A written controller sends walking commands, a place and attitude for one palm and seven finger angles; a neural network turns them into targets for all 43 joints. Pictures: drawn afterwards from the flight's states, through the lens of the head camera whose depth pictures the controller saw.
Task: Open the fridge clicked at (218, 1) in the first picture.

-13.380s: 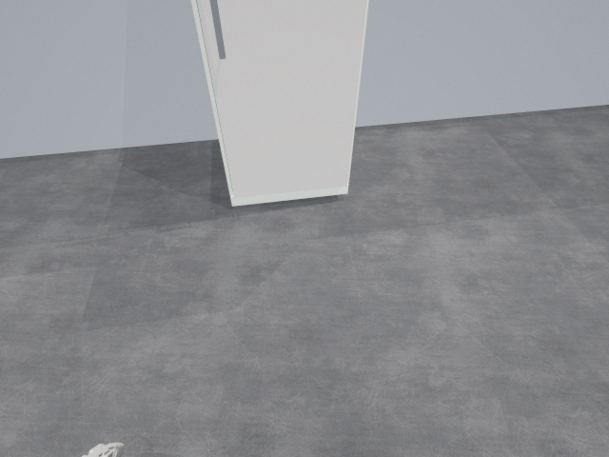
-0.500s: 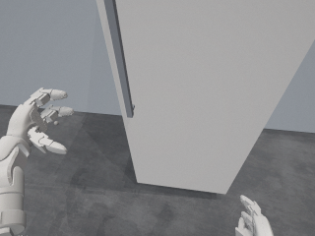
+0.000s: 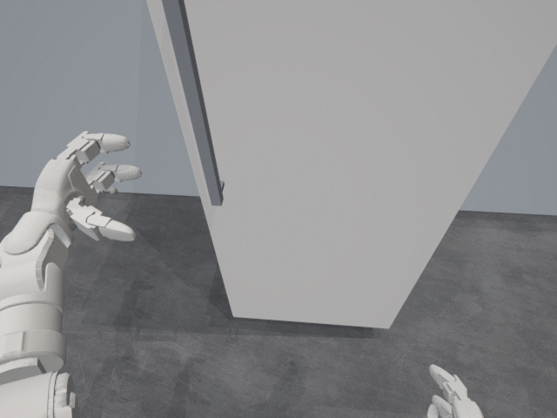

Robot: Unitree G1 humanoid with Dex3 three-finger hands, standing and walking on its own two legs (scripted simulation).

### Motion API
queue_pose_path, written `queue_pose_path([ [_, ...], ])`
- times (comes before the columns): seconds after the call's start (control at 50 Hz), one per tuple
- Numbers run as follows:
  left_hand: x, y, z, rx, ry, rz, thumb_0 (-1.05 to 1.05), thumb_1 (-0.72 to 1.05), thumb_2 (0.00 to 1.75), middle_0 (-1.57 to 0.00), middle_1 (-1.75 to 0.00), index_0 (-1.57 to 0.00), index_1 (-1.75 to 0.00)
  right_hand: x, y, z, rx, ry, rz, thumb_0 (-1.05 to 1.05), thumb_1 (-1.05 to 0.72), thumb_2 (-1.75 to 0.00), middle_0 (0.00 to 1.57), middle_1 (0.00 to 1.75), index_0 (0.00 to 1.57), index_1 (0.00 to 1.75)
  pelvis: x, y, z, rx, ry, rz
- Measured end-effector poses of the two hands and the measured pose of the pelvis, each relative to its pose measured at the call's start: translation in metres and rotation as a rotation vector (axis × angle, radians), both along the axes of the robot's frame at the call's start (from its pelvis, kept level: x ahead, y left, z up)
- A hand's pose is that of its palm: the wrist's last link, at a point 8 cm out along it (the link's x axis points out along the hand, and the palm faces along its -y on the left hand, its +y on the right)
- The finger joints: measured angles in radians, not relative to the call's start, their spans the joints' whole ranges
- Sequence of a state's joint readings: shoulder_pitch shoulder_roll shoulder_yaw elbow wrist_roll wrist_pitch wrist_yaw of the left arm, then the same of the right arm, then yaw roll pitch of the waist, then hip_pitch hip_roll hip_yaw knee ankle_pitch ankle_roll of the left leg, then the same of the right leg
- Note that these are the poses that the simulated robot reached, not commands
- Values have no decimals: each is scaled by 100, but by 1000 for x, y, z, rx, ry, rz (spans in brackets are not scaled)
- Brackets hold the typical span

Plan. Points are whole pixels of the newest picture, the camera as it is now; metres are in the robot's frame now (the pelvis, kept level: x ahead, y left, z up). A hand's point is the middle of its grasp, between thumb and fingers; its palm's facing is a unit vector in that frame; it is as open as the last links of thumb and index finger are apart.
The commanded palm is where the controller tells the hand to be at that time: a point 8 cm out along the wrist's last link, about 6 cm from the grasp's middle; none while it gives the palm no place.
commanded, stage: move the hooked fingers beside the handle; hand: left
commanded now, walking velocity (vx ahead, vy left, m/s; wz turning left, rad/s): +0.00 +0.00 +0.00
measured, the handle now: (200, 106) +0.52 +0.16 +0.19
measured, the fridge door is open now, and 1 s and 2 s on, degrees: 0 0 0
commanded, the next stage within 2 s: feel for the door with the fingertips in 1.66 s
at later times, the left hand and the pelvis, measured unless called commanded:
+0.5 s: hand (140, 164) +0.42 +0.23 +0.15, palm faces -0.02 -1.00 -0.01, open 14.0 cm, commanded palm +0.40 +0.28 +0.15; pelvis +0.01 +0.01 +0.00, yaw +0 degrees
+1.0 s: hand (168, 144) +0.47 +0.20 +0.15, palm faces -0.04 -1.00 +0.01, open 14.0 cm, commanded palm +0.45 +0.26 +0.14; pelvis +0.01 +0.00 +0.00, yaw -2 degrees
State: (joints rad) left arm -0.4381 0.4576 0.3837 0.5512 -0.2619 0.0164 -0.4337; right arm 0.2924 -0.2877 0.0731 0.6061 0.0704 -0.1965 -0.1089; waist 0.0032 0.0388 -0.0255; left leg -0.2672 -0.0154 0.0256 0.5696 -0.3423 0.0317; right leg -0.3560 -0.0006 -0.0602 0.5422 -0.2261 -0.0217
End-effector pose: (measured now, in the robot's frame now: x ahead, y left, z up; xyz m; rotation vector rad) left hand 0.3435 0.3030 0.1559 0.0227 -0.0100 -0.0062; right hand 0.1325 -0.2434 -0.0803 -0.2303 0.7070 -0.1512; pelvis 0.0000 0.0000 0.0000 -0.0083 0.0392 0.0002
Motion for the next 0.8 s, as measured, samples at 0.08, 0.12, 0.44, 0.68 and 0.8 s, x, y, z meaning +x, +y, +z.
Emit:
queue_pose_path([
  [0.08,12,-5,2,-10,-6,-15,-1,-50,30,-30,-120,-30,-120,1,4,-1,6,9,0,1,-91,-90,20,30,20,30,2,2,0,0,9,-2],
  [0.12,18,-7,1,-11,-1,-18,-1,-50,30,-30,-120,-30,-120,1,5,-1,8,16,0,1,-91,-90,20,30,20,30,3,3,0,0,15,-2],
  [0.44,50,-15,-3,-20,13,-16,-1,-50,30,-30,-120,-30,-120,-14,0,-9,-7,119,-27,1,-91,-90,20,30,20,30,11,6,0,-3,46,-2],
  [0.68,83,-31,-3,-24,29,-24,-1,-50,30,-30,-120,-30,-120,-40,-7,-18,-13,213,-67,1,-91,-90,20,30,20,30,10,6,-2,-3,75,-4],
  [0.8,100,-37,-4,-28,26,-23,-1,-50,30,-30,-120,-30,-120,-62,-12,-23,-16,274,-100,1,-91,-90,20,30,20,30,9,4,-3,-2,96,-13],
])
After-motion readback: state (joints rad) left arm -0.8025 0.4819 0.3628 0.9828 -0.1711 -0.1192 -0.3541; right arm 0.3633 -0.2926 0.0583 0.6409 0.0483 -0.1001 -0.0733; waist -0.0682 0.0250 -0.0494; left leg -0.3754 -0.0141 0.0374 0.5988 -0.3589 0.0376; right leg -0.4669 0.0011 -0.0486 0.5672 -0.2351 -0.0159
